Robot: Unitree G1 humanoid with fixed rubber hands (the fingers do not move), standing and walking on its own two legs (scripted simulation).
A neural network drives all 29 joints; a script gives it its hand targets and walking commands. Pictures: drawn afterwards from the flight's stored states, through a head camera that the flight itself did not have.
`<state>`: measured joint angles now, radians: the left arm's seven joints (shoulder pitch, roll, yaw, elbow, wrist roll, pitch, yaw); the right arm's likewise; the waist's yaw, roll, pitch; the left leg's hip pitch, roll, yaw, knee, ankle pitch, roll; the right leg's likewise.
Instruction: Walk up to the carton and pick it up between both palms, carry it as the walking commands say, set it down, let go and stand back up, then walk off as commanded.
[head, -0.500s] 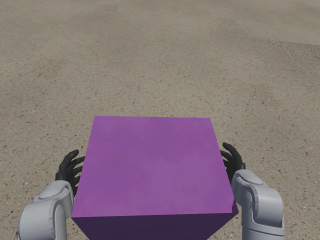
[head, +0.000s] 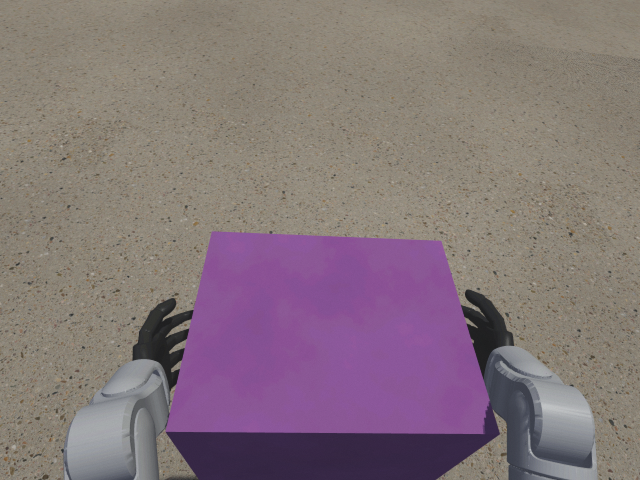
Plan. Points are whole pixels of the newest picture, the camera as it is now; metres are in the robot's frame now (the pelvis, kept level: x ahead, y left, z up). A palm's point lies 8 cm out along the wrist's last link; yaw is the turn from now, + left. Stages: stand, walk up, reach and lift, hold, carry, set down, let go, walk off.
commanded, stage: carry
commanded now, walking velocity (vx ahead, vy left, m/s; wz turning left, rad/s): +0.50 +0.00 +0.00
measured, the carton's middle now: (322, 368) +0.27 +0.00 +0.00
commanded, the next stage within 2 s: none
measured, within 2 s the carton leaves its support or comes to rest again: neither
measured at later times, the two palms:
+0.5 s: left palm (226, 165) +0.57 +0.16 +0.07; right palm (455, 181) +0.55 -0.22 +0.08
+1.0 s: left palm (250, 72) +0.90 +0.15 +0.06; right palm (419, 89) +0.86 -0.21 +0.07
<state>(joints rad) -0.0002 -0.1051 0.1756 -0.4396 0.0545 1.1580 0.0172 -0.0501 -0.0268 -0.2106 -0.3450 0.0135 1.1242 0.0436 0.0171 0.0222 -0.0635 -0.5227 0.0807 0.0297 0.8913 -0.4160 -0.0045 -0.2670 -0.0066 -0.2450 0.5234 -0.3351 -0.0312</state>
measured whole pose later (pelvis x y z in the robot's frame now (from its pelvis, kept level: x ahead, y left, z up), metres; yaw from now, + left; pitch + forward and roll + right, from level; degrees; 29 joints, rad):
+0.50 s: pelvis +0.32 +0.00 +0.00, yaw -1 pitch +4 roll -3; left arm -0.01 -0.13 0.15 -0.43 0.08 1.16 0.01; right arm -0.02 -0.05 -0.23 -0.40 0.03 1.16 0.04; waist -0.05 0.04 -0.10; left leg -0.38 0.06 0.04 1.11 -0.51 -0.03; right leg -0.31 -0.01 -0.19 0.57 -0.34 -0.02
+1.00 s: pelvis +0.65 +0.01 -0.01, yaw -2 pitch +4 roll -3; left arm -0.02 -0.10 0.16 -0.45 0.04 1.14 -0.01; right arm 0.02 0.00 -0.23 -0.50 0.00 1.15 0.03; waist -0.05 0.05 -0.05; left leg -0.15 0.08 0.08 0.84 -0.52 -0.02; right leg -0.46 -0.01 -0.19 0.62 -0.20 -0.06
